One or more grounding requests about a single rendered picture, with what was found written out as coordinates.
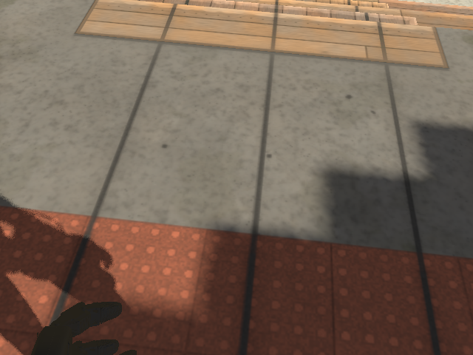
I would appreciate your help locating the stairs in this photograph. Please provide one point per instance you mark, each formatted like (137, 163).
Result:
(365, 10)

